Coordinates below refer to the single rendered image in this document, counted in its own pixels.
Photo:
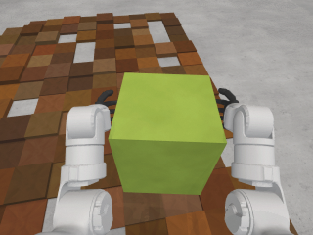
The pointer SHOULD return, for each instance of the robot right forearm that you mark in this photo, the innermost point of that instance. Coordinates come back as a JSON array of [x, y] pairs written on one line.
[[254, 153]]

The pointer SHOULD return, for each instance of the robot left forearm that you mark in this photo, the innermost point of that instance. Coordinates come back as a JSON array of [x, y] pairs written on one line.
[[84, 158]]

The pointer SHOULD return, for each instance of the robot left upper arm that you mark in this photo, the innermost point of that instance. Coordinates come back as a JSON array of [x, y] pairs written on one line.
[[83, 212]]

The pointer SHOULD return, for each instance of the left robot hand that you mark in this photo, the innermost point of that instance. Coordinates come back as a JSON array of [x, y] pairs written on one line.
[[103, 97]]

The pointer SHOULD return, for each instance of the right robot hand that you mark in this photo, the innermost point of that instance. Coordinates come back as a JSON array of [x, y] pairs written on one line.
[[230, 96]]

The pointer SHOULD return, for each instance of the carton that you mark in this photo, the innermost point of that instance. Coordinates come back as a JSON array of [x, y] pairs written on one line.
[[166, 135]]

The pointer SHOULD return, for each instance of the robot right upper arm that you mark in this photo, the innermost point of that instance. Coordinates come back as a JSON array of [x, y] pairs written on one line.
[[256, 212]]

